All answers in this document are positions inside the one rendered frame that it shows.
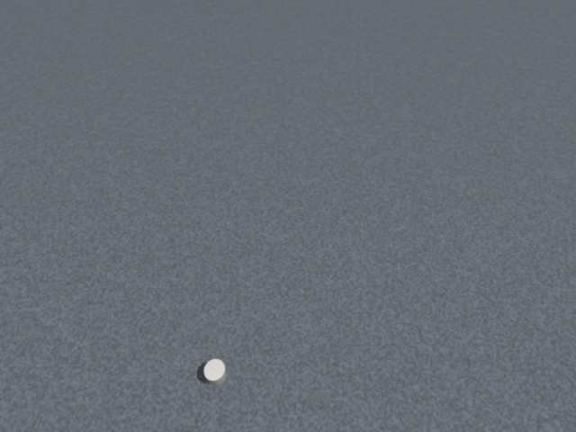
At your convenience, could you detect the tin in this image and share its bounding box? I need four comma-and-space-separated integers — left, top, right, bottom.
203, 359, 227, 385

